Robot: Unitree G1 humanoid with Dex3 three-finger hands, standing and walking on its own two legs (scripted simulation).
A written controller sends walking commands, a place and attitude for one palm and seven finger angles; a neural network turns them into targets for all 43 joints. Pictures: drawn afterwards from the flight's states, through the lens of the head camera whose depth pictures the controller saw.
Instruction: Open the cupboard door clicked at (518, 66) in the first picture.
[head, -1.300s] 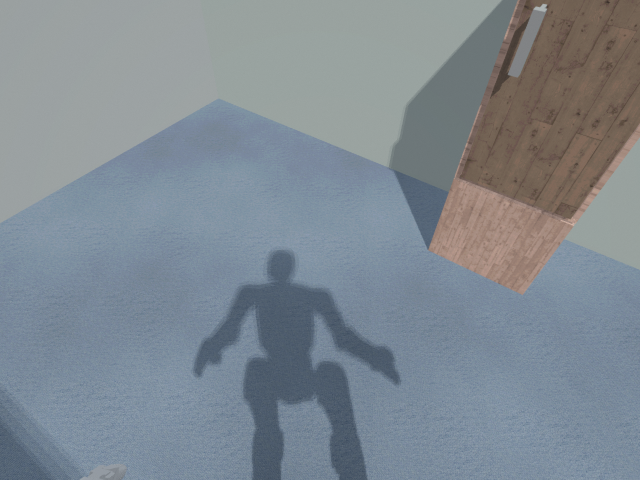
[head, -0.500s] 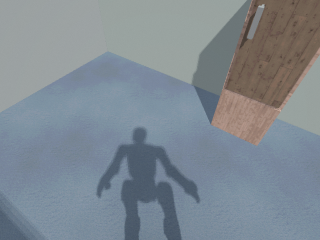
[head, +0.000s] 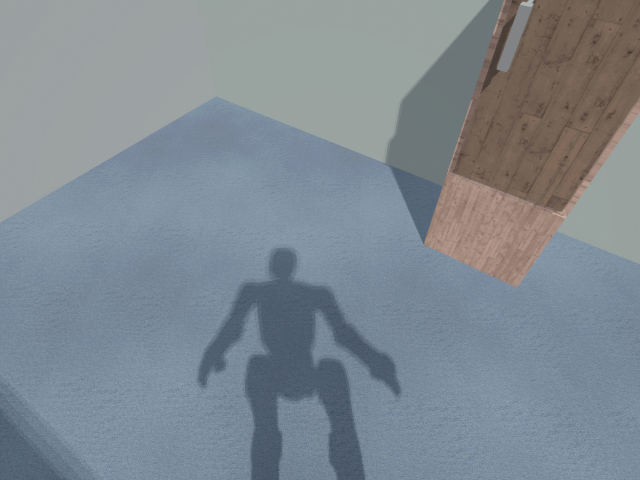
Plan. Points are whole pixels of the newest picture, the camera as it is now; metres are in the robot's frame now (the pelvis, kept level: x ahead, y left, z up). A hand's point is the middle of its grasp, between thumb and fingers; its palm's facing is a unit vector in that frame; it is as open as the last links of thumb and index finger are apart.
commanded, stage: look at it before walking up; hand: left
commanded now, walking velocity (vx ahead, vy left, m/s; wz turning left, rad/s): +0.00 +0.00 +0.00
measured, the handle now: (516, 35) +1.08 -0.42 +0.10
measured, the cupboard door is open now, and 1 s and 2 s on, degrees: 0 0 0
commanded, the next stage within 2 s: walk to a spot facing it in 0.44 s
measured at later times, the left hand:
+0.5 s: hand out of the picture +0.10 +0.24 -0.15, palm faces -0.03 -0.94 -0.34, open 7.4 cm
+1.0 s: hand out of the picture +0.12 +0.15 -0.18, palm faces -0.12 -0.97 -0.22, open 7.4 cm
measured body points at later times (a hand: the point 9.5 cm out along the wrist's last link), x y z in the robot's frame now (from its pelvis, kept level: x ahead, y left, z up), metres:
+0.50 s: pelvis +0.01 -0.01 +0.00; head +0.02 -0.01 +0.45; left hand +0.10 +0.29 -0.13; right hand +0.10 -0.30 -0.13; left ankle +0.00 +0.12 -0.75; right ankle +0.00 -0.12 -0.75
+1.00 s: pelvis +0.08 -0.04 -0.02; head +0.11 -0.05 +0.43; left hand +0.13 +0.20 -0.17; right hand +0.04 -0.29 -0.18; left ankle +0.03 +0.10 -0.68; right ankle +0.05 -0.12 -0.75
